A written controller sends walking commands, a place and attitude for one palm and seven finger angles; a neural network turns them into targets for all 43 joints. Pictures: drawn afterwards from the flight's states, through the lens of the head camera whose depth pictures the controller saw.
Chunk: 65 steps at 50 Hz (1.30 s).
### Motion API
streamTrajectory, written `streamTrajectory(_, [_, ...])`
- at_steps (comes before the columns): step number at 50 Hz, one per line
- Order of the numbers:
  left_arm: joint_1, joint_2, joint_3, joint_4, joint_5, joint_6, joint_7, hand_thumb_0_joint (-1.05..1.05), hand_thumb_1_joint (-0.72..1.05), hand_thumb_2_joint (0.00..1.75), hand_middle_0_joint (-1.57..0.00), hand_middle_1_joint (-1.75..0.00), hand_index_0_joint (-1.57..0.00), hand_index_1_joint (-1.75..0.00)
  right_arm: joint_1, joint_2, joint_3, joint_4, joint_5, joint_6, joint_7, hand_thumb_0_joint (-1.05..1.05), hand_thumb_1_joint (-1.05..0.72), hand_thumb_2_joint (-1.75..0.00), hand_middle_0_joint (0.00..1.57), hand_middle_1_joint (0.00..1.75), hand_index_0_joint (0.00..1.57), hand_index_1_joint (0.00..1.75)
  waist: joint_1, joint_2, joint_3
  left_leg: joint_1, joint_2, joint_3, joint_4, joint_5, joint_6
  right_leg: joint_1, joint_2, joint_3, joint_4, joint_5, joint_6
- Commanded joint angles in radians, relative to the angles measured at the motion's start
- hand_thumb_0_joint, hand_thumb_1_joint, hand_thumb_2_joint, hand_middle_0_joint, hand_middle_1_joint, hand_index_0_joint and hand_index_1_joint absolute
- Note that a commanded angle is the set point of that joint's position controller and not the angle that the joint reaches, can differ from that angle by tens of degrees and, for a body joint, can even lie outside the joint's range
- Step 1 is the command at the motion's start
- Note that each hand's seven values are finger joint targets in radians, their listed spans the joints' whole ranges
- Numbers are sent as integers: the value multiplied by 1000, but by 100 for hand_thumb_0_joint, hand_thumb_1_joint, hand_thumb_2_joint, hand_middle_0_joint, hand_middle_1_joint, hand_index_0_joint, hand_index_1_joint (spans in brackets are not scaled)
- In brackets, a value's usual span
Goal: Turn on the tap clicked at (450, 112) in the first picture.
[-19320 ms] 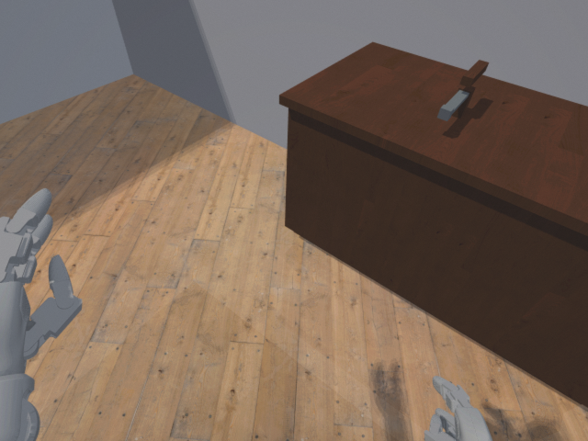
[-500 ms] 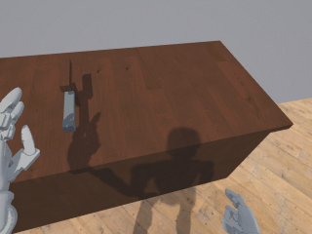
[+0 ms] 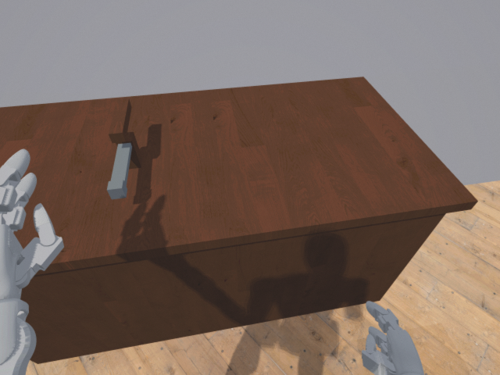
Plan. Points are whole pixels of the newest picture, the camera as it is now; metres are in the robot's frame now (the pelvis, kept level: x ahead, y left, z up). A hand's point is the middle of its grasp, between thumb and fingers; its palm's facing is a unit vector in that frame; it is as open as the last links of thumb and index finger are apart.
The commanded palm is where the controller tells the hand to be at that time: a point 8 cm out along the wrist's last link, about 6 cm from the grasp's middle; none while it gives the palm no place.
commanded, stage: turn the palm inward beside the body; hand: left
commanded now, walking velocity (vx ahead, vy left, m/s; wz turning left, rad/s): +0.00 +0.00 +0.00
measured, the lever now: (117, 189) +0.41 +0.33 +0.04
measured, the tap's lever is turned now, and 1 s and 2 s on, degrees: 0 0 0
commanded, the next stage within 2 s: reach beside the lever's end, fingers flat in 1.78 s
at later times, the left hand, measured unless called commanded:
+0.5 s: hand (98, 233) +0.24 +0.24 +0.15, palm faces +0.44 -0.86 -0.27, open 7.4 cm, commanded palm +0.19 +0.28 +0.16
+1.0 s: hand (85, 255) +0.21 +0.25 +0.14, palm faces +0.46 -0.88 -0.15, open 7.4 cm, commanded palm +0.16 +0.28 +0.15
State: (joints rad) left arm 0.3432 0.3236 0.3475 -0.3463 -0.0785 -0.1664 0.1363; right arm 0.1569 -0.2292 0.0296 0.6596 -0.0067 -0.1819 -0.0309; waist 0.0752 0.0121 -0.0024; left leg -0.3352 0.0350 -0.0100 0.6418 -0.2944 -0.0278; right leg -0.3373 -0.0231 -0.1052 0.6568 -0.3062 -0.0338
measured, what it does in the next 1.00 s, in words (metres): stands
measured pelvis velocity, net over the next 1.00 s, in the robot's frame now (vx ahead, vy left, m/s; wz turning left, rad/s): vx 0.02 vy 0.01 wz -0.01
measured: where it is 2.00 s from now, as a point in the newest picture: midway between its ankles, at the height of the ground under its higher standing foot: outside the picture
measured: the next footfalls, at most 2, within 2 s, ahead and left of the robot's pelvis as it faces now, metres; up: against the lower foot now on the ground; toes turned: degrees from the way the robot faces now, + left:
none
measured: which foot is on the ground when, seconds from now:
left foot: down 0.00-1.00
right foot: down 0.00-1.00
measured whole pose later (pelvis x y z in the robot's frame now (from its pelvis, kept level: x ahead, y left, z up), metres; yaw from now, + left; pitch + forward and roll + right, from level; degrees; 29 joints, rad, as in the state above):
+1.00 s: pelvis +0.02 +0.01 +0.00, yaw -1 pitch +1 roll +0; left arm 0.51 0.22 0.23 -0.46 -0.18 -0.02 0.16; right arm 0.19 -0.22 0.06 0.63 0.01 -0.26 -0.09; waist 0.09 0.04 -0.06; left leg -0.35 0.00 -0.05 0.69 -0.35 -0.01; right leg -0.35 -0.02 -0.09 0.68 -0.35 -0.02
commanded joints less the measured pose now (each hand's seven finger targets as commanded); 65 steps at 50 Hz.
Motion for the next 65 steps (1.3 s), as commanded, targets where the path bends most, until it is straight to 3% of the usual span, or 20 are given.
streamTrajectory(1, [-328,208,16,-98,-19,10,-39,0,90,90,-20,-30,-20,-30,-154,-113,-32,-130,14,-58,-47,0,-90,-90,20,30,20,30,-49,28,-20,5,-60,18,-84,-184,47,-62,-19,123,-247,-289,37])
streamTrajectory(5, [-329,233,26,-98,-33,93,-69,0,90,90,-20,-30,-20,-30,-181,-103,-34,-133,26,-58,-72,0,-90,-90,20,30,20,30,-21,-12,-43,-21,-53,4,-47,-117,42,-11,-54,208,-298,-389,38])
streamTrajectory(7, [-261,257,86,-124,-50,83,-58,0,90,90,-20,-30,-20,-30,-180,-98,-41,-131,24,-63,-73,0,-90,-90,20,30,20,30,6,-45,-57,-46,-40,-13,-33,-98,35,19,-67,232,-295,-388,40])
streamTrajectory(9, [-172,291,164,-154,-67,60,-43,0,90,90,-20,-30,-20,-30,-174,-94,-48,-133,25,-68,-67,0,-90,-90,20,30,20,30,27,-17,-85,-60,-33,-21,-28,-74,31,53,-75,244,-275,-320,48])
streamTrajectory(10, [-140,247,144,-163,-83,50,-41,0,90,90,-20,-30,-20,-30,-174,-84,-44,-139,24,-68,-63,0,-90,-90,20,30,20,30,26,-37,-90,-80,-30,-25,-29,-72,30,70,-85,246,-264,-289,55])
streamTrajectory(12, [-61,235,169,-168,-101,35,-34,0,90,90,-20,-30,-20,-30,-150,-92,-54,-137,22,-71,-60,0,-90,-90,20,30,20,30,26,-52,-103,-71,-22,-27,-22,-25,35,78,-80,226,-244,-164,62])
streamTrajectory(14, [-9,245,198,-188,-105,33,-23,0,90,90,-20,-30,-20,-30,-135,-97,-55,-141,22,-79,-59,0,-90,-90,20,30,20,30,26,-9,-134,-50,-25,-17,-15,47,40,97,-75,208,-204,20,63])
streamTrajectory(17, [53,181,153,-230,-112,24,-34,0,90,90,-20,-30,-20,-30,-67,-109,-62,-152,19,-95,-57,0,-90,-90,20,30,20,30,8,-16,-219,2,-42,10,-10,227,55,132,-40,119,-101,400,66])
streamTrajectory(19, [51,171,139,-247,-107,15,-41,0,90,90,-20,-30,-20,-30,-56,-111,-60,-152,22,-109,-58,0,-90,-90,20,30,20,30,-1,10,-203,21,-48,17,-3,277,59,110,-27,89,-78,470,59])
streamTrajectory(22, [83,142,113,-263,-121,-18,-55,0,90,90,-20,-30,-20,-30,-22,-122,-73,-152,20,-130,-59,0,-90,-90,20,30,20,30,-9,-41,-222,26,-47,13,7,307,61,109,-24,72,-61,508,57])
streamTrajectory(28, [88,112,73,-287,-116,-43,-43,0,90,90,-20,-30,-20,-30,-20,-118,-71,-153,23,-156,-61,0,-90,-90,20,30,20,30,-5,4,-198,22,-48,3,-1,293,58,69,-13,51,-57,381,37])
streamTrajectory(32, [120,93,58,-300,-118,-14,-24,0,90,90,-20,-30,-20,-30,-32,-113,-62,-165,24,-154,-61,0,-90,-90,20,30,20,30,9,8,-196,18,-47,-5,-13,286,54,66,-7,37,-57,335,27])
streamTrajectory(34, [119,95,60,-289,-113,13,-17,0,90,90,-20,-30,-20,-30,-55,-110,-52,-168,28,-149,-64,0,-90,-90,20,30,20,30,10,20,-149,10,-44,-11,-25,256,53,50,-5,36,-69,291,24])
streamTrajectory(35, [115,70,36,-291,-114,22,-15,0,90,90,-20,-30,-20,-30,-47,-106,-49,-170,27,-145,-64,0,-90,-90,20,30,20,30,8,-10,-148,4,-44,-16,-34,243,50,48,-2,29,-69,269,24])
streamTrajectory(39, [77,73,18,-312,-107,60,-2,0,90,90,-20,-30,-20,-30,-78,-106,-37,-179,29,-139,-71,0,-90,-90,20,30,20,30,8,36,-115,4,-43,-26,-52,164,50,20,4,32,-93,155,20])
streamTrajectory(43, [75,52,-16,-345,-100,66,15,0,90,90,-20,-30,-20,-30,-73,-104,-32,-185,20,-139,-70,0,-90,-90,20,30,20,30,7,44,-142,17,-41,-42,-64,142,43,18,9,24,-87,110,14])
streamTrajectory(48, [89,27,-43,-336,-101,81,31,0,90,90,-20,-30,-20,-30,-90,-102,-24,-187,19,-133,-70,0,-90,-90,20,30,20,30,1,32,-98,-8,-41,-50,-74,62,42,-7,12,24,-100,37,14])
streamTrajectory(53, [96,10,-61,-357,-99,94,48,0,90,90,-20,-30,-20,-30,-100,-98,-20,-192,19,-127,-71,0,-90,-90,20,30,20,30,0,54,-91,-14,-43,-55,-79,19,40,-14,13,25,-100,4,12])
streamTrajectory(61, [133,3,-60,-382,-107,94,71,0,90,90,-20,-30,-20,-30,-98,-101,-22,-196,16,-136,-70,0,-90,-90,20,30,20,30,0,20,-111,-25,-47,-57,-65,24,42,-5,13,26,-98,8,12])
streamTrajectory(65, [124,-10,-70,-394,-110,97,76,0,90,90,-20,-30,-20,-30,-95,-97,-20,-192,18,-139,-68,0,-90,-90,20,30,20,30,-3,57,-106,-23,-47,-59,-65,36,38,-4,10,25,-94,20,9])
